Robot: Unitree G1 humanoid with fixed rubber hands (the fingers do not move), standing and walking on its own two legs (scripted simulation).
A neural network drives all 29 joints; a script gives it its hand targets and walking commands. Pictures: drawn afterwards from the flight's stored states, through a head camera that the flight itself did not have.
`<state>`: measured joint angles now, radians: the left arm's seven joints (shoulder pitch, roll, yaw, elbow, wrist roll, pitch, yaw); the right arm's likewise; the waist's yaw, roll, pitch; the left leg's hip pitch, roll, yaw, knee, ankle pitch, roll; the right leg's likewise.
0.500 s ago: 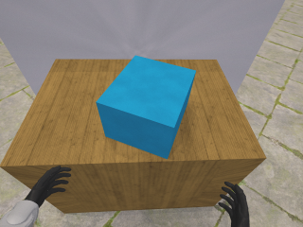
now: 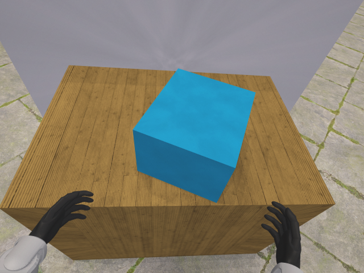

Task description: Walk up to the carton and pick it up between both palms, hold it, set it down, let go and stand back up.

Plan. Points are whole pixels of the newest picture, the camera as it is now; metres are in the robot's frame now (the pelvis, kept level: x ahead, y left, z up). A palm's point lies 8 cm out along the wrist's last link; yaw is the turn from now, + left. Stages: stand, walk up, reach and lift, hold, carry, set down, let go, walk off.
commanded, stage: reach and lift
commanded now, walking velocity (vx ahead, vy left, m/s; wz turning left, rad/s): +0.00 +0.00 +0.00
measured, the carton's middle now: (196, 131) +0.48 -0.02 -0.02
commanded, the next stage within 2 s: none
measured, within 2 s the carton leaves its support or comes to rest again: neither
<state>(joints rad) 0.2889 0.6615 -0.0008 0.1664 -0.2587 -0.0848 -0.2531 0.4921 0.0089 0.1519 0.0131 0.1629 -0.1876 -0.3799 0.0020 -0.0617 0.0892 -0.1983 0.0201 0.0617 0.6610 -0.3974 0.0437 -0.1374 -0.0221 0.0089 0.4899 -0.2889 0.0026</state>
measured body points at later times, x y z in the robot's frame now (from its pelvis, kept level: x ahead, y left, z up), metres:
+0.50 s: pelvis +0.00 +0.01 +0.00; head +0.01 +0.07 +0.45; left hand +0.28 +0.29 +0.04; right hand +0.24 -0.18 +0.05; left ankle -0.02 +0.06 -0.73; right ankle -0.01 -0.18 -0.73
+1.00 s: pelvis -0.01 -0.02 +0.01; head +0.02 +0.03 +0.46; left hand +0.34 +0.26 +0.08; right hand +0.29 -0.20 +0.08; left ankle -0.02 +0.06 -0.73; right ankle -0.01 -0.18 -0.73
